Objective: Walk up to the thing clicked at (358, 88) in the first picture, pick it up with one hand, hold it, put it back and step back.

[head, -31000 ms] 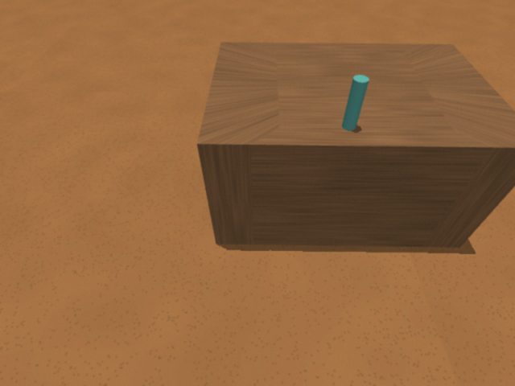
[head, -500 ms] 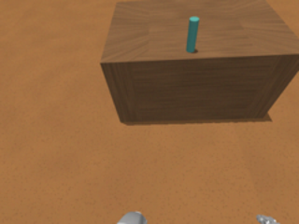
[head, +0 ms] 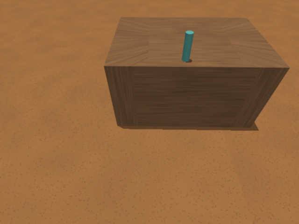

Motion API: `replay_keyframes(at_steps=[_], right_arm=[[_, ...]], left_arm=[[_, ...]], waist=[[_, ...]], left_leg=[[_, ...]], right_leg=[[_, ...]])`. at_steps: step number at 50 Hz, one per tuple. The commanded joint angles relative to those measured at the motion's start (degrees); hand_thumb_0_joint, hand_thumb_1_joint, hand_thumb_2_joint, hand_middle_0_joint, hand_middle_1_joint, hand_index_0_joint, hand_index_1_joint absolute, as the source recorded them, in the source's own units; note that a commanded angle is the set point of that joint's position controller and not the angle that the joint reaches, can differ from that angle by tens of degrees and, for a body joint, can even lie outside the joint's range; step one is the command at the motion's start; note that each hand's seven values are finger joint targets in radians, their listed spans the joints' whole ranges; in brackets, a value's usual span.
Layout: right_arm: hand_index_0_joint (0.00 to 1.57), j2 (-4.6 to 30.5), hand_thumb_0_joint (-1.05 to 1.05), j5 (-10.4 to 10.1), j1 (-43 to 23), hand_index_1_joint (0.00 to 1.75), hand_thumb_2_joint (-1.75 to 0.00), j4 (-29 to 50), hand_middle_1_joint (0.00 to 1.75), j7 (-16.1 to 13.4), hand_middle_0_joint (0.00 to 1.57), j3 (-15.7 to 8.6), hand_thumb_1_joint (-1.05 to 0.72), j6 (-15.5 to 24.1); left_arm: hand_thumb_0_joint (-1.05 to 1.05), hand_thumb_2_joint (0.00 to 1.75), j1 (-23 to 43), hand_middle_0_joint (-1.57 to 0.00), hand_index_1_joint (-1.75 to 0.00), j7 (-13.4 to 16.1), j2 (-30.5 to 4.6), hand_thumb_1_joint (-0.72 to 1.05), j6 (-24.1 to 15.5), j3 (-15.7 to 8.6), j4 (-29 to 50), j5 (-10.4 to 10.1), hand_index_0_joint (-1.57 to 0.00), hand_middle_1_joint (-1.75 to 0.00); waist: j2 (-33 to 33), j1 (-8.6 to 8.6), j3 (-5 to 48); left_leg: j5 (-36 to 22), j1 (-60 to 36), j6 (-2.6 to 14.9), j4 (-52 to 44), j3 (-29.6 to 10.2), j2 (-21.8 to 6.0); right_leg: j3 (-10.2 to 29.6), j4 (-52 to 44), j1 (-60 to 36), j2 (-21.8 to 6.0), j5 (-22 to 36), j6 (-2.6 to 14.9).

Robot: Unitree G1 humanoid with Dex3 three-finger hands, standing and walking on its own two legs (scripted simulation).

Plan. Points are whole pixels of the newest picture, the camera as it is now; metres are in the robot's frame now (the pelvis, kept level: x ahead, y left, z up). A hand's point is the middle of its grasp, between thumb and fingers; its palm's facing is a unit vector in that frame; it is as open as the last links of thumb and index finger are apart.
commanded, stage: step back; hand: right
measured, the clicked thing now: (187, 46) +1.11 -0.17 -0.07
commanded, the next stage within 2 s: stand in 0.76 s
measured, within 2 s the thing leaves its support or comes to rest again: neither
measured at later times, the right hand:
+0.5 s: hand out of the picture +0.12 -0.24 -0.15, palm faces +0.00 +0.94 -0.33, open 7.4 cm
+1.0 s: hand out of the picture +0.16 -0.24 -0.13, palm faces -0.01 +0.94 -0.34, open 7.4 cm
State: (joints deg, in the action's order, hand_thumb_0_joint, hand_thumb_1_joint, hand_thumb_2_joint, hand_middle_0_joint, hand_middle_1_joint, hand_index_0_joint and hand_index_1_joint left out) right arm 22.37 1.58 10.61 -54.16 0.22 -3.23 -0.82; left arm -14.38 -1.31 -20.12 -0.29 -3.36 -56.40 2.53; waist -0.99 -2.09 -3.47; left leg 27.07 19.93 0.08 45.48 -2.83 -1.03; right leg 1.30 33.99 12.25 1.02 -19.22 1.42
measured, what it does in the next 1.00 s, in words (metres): stands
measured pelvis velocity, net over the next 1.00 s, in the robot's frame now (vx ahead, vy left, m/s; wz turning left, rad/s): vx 0.05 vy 0.01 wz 0.01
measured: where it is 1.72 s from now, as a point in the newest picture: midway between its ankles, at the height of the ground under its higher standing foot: outside the picture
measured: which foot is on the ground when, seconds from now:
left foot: down 0.00-1.00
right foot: down 0.00-1.00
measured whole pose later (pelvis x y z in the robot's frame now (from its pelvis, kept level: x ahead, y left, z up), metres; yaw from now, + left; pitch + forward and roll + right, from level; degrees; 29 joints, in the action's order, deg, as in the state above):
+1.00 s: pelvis +0.05 +0.01 +0.02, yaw +0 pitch -3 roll +0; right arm 19.6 0.0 3.0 -62.2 0.1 -0.8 0.9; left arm -2.4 -0.4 -19.8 -0.5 -0.4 -63.8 0.2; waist 0.4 0.2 -4.8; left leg 13.7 6.2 -0.6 22.7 0.3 -1.0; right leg -1.3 22.2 7.1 -2.0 -12.2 -1.4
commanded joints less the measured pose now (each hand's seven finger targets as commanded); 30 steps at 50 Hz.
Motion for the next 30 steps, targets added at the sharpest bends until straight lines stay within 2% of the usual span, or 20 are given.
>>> replay_keyframes(at_steps=[1, 4, 7, 8, 9, 10, 11, 15, 18, 19, 20, 21, 22, 23, 24, 25, 26, 27, 28, 30], right_arm=[[0.2, 9.3, 0.0, -0.3, -3.9, 0.3, -0.9, 4.1, 0.3, 0.0, 0.2, -2.2, -0.9, 2.3], [0.2, 9.0, 0.0, 0.1, -2.4, 0.3, -0.9, 3.5, 0.3, 0.3, 0.2, -2.2, -0.9, 2.6], [0.2, 8.8, 0.0, 0.2, 1.9, 0.3, -0.9, 0.9, 0.3, -0.2, 0.2, -2.8, -0.9, 3.5], [0.2, 10.4, 0.0, 0.6, 3.3, 0.3, -0.9, 0.4, 0.3, -0.6, 0.2, -3.5, -0.9, 3.9], [0.2, 13.1, 0.0, 1.0, 3.2, 0.3, -0.9, 0.7, 0.3, -0.9, 0.2, -3.9, -0.9, 4.2], [0.2, 15.8, 0.0, 0.8, 1.3, 0.3, -0.9, 1.5, 0.3, -0.8, 0.2, -4.2, -0.9, 4.1], [0.2, 16.8, 0.0, 0.5, 0.3, 0.3, -0.9, 1.3, 0.3, -0.6, 0.2, -4.6, -0.9, 4.0], [0.2, 13.0, 0.0, 0.9, -3.4, 0.3, -0.9, 1.9, 0.3, -0.5, 0.2, -3.2, -0.9, 4.0], [0.2, 11.4, 0.0, -0.3, -6.8, 0.3, -0.9, 1.9, 0.3, -0.3, 0.2, -2.3, -0.9, 2.9], [0.2, 9.9, 0.0, -0.8, -7.3, 0.3, -0.9, 2.2, 0.3, -0.3, 0.2, -1.7, -0.9, 2.6], [0.2, 8.6, 0.0, -1.3, -6.8, 0.3, -0.9, 2.3, 0.3, -0.5, 0.2, -1.3, -0.9, 2.5], [0.2, 7.1, 0.0, -1.5, -7.0, 0.3, -0.9, 2.8, 0.3, -0.5, 0.2, -0.6, -0.9, 2.4], [0.2, 6.7, 0.0, -1.3, -5.7, 0.3, -0.9, 1.9, 0.3, -0.6, 0.2, -0.8, -0.9, 2.0], [0.2, 7.9, 0.0, -0.9, -3.0, 0.3, -0.9, -0.2, 0.3, -0.6, 0.2, -1.2, -0.9, 1.7], [0.2, 8.2, 0.0, -0.5, -0.5, 0.3, -0.9, -1.6, 0.3, -0.6, 0.2, -1.2, -0.9, 1.9], [0.2, 8.6, 0.0, -0.6, 0.1, 0.3, -0.9, -2.4, 0.3, -0.6, 0.2, -1.2, -0.9, 2.5], [0.2, 9.6, 0.0, -0.7, -0.9, 0.3, -0.9, -2.8, 0.3, -0.6, 0.2, -1.4, -0.9, 2.9], [0.2, 10.1, 0.0, -0.7, -2.4, 0.3, -0.9, -2.7, 0.3, -0.6, 0.2, -1.4, -0.9, 3.2], [0.2, 10.2, 0.0, -0.9, -4.5, 0.3, -0.9, -2.4, 0.3, -0.6, 0.2, -1.1, -0.9, 3.3], [0.2, 9.4, 0.0, -1.0, -5.6, 0.3, -0.9, -2.3, 0.3, -0.7, 0.2, -0.7, -0.9, 3.1]], left_arm=[[0.0, 0.9, 5.6, -0.2, -0.3, 1.6, -15.6, 0.9, -2.8, -3.7, 5.4, 0.0, -0.2, -0.3], [0.0, 0.9, 5.5, -0.2, -0.3, 1.2, -17.0, 0.9, -2.7, -3.6, 5.2, -0.4, -0.2, -0.3], [0.0, 0.9, 7.5, -0.2, -0.3, 1.1, -13.9, 0.9, -2.0, -2.0, 5.8, -1.1, -0.2, -0.3], [0.0, 0.9, 6.1, -0.2, -0.3, 1.0, -11.7, 0.9, -1.9, -1.2, 5.9, -1.3, -0.2, -0.3], [0.0, 0.9, 4.6, -0.2, -0.3, 1.0, -8.9, 0.9, -1.9, -0.4, 6.2, -2.1, -0.2, -0.3], [0.0, 0.9, 5.2, -0.2, -0.3, 1.5, -11.4, 0.9, -1.2, -1.0, 5.2, -2.1, -0.2, -0.3], [0.0, 0.9, 5.6, -0.2, -0.3, 1.7, -13.7, 0.9, -1.3, -1.6, 4.4, -1.8, -0.2, -0.3], [0.0, 0.9, 3.7, -0.2, -0.3, 1.0, -12.4, 0.9, -1.7, -1.6, 2.9, -2.0, -0.2, -0.3], [0.0, 0.9, 2.0, -0.2, -0.3, 1.5, -10.8, 0.9, -2.5, -1.7, 0.7, -1.9, -0.2, -0.3], [0.0, 0.9, 1.6, -0.2, -0.3, 1.8, -11.8, 0.9, -2.6, -2.1, 0.2, -1.6, -0.2, -0.3], [0.0, 0.9, 1.1, -0.2, -0.3, 2.1, -13.2, 0.9, -2.6, -2.6, -0.3, -1.4, -0.2, -0.3], [0.0, 0.9, 1.2, -0.2, -0.3, 2.4, -15.2, 0.9, -2.8, -2.9, -0.1, -1.1, -0.2, -0.3], [0.0, 0.9, 3.8, -0.2, -0.3, 2.3, -18.2, 0.9, -2.8, -3.0, 0.3, -1.2, -0.2, -0.3], [0.0, 0.9, 9.7, -0.2, -0.3, 2.1, -18.8, 0.9, -2.6, -2.7, 2.0, -0.9, -0.2, -0.3], [0.0, 0.9, 12.9, -0.2, -0.3, 2.0, -17.2, 0.9, -2.4, -2.3, 2.9, -1.0, -0.2, -0.3], [0.0, 0.9, 13.8, -0.2, -0.3, 1.9, -15.2, 0.9, -2.4, -1.7, 3.1, -1.3, -0.2, -0.3], [0.0, 0.9, 13.4, -0.2, -0.3, 1.9, -13.2, 0.9, -2.5, -1.5, 2.9, -1.9, -0.2, -0.3], [0.0, 0.9, 12.3, -0.2, -0.3, 1.9, -12.5, 0.9, -2.4, -1.3, 2.2, -2.1, -0.2, -0.3], [0.0, 0.9, 10.6, -0.2, -0.3, 1.9, -13.0, 0.9, -2.4, -1.3, 1.1, -2.1, -0.2, -0.3], [0.0, 0.9, 9.6, -0.2, -0.3, 2.1, -14.1, 0.9, -2.6, -1.6, -0.3, -1.9, -0.2, -0.3]], waist=[[8.0, 0.78, -2.2], [10.7, 0.78, -1.3], [7.9, 3.84, 3.2], [3.5, 4.15, 5.8], [-5.5, 3.42, 8.2], [-6.0, 3.08, 6.4], [-5.7, 3.28, 4.2], [-7.6, 1.41, 0.6], [-7.7, -0.55, 3.2], [-5.9, -1.12, 4.7], [-2.9, -1.19, 6.0], [1.8, -1.02, 5.6], [5.9, 0.17, 5.3], [7.2, 2.14, 3.1], [6.9, 3.87, 1.9], [5.3, 4.82, 3.0], [3.8, 3.6, 3.7], [3.0, 2.14, 4.8], [3.7, 0.62, 6.2], [5.1, 0.42, 7.1]], left_leg=[[-2.2, 5.8, 0.5, -0.8, -0.3, -0.4], [-3.0, -0.2, -0.15, -7.7, 2.8, -0.3], [-13.4, -13.0, 0.84, -22.1, 3.5, 1.1], [-15.3, -18.9, 2.4, -24.2, -4.0, -3.8], [-14.9, -22.9, 5.94, -28.5, -17.0, -13.2], [-5.8, -18.1, 11.56, -29.2, -22.8, -18.5], [-2.1, -12.5, 14.47, -29.7, -23.4, -20.2], [-13.4, -9.2, 9.24, -27.3, -10.8, -12.8], [-21.6, -4.4, 5.45, -20.5, -3.3, -8.7], [-22.4, -2.7, 3.99, -17.5, -1.5, -7.4], [-20.7, 0.8, 2.53, -14.8, -0.3, -5.9], [-14.8, 4.6, 0.63, -11.3, 1.2, -2.8], [-3.8, 1.9, -0.14, -8.0, 2.2, -0.3], [-0.4, -3.6, -0.42, -6.9, 1.7, -0.8], [-3.2, -6.8, -0.14, -12.0, 1.5, -1.8], [-10.7, -9.5, 0.57, -19.0, 1.1, -2.7], [-21.7, -9.7, 1.67, -20.5, -1.8, -4.8], [-26.6, -8.5, 3.19, -21.1, -3.9, -6.7], [-29.2, -8.4, 3.7, -19.4, -3.3, -7.0], [-34.7, -7.7, 2.89, -15.7, 0.2, -5.0]], right_leg=[[17.6, -18.3, 1.4, -14.5, -7.4, 8.3], [15.2, -16.6, 4.1, -14.2, -3.2, 8.11], [7.5, -6.7, 5.3, -10.5, 10.1, 4.62], [5.5, -0.1, 8.8, -8.1, 12.4, 2.56], [1.3, 8.2, 14.0, -2.3, 5.4, 0.04], [0.1, 11.0, 15.2, -1.6, -12.1, -0.01], [1.5, 13.9, 12.3, -3.4, -14.1, 0.28], [0.4, 6.4, 9.4, -4.2, -7.4, 0.15], [-3.8, -9.5, -4.1, -1.4, 6.5, -0.2], [-2.5, -10.1, -7.8, -1.8, 10.4, 0.21], [1.2, -9.6, -12.0, -3.9, 13.0, 1.22], [9.8, -12.1, -12.0, -9.8, 11.5, 3.08], [17.8, -15.7, -5.1, -17.3, 3.2, 7.9], [19.2, -15.5, 2.0, -19.5, -0.6, 10.23], [15.7, -13.7, 4.6, -17.6, 1.6, 8.55], [9.8, -11.4, 3.9, -14.2, 9.1, 5.49], [5.2, -8.1, 1.9, -10.5, 15.9, 2.36], [2.0, -5.9, -1.2, -7.9, 18.7, 0.9], [1.2, -6.2, -3.9, -6.9, 19.6, 0.51], [2.1, -6.6, -8.1, -8.1, 27.1, 0.82]])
